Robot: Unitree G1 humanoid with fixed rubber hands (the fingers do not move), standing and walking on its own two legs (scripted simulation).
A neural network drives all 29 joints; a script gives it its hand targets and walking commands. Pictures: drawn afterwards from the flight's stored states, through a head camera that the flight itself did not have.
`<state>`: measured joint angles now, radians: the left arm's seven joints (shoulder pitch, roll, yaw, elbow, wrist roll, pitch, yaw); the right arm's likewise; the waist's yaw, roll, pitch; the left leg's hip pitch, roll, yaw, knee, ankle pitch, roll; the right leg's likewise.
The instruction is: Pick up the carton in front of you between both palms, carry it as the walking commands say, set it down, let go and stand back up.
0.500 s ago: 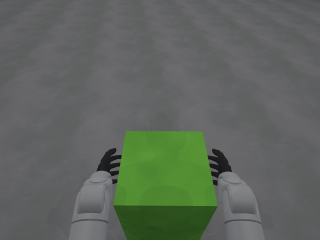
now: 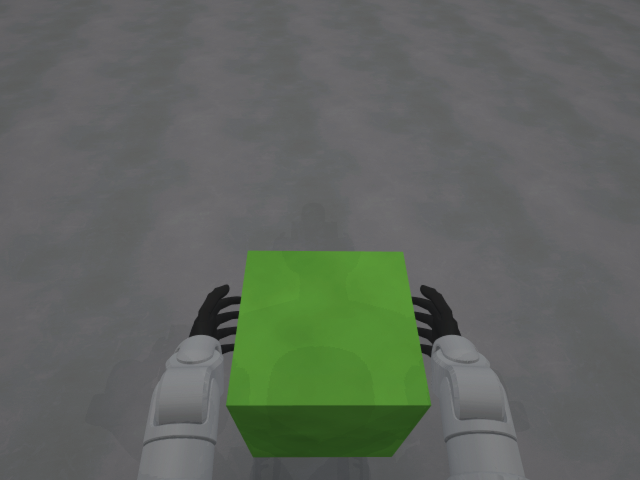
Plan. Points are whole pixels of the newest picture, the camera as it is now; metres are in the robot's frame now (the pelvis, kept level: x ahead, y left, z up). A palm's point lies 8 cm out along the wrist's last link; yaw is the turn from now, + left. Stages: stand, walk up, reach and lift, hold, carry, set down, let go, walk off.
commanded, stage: hold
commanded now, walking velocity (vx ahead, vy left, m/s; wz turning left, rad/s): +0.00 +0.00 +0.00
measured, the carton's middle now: (324, 359) +0.30 +0.00 -0.05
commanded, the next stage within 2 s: set down in 0.06 s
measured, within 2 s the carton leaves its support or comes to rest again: neither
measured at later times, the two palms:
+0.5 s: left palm (233, 333) +0.33 +0.14 -0.04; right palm (436, 349) +0.31 -0.16 -0.04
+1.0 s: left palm (237, 364) +0.37 +0.16 -0.22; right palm (395, 360) +0.38 -0.14 -0.21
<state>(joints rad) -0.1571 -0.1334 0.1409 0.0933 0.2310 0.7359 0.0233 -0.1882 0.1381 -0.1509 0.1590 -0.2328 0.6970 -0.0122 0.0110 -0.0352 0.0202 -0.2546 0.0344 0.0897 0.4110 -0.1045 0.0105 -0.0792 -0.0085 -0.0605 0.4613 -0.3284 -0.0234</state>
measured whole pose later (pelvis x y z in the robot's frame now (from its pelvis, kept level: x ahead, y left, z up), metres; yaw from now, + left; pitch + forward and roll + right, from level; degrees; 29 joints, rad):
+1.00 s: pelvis -0.05 +0.02 -0.15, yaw -10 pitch +38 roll -1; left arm -0.72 -0.12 0.50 0.48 0.29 0.30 0.02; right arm -0.84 0.08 -0.43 0.69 -0.23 0.23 -0.02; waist 0.08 -0.10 -0.15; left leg -1.58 0.01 -0.05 1.22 -0.31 -0.02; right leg -1.46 0.09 0.04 1.32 -0.53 0.00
